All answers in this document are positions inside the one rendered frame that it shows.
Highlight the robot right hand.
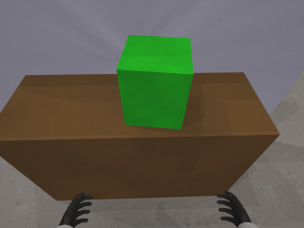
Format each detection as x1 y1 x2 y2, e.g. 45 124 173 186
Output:
217 190 252 228

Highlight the robot left hand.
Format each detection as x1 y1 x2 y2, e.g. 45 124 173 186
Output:
59 192 92 228

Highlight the carton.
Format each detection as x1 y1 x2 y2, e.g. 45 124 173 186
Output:
116 35 194 129

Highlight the pedestal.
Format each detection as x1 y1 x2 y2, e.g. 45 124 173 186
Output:
0 72 280 201

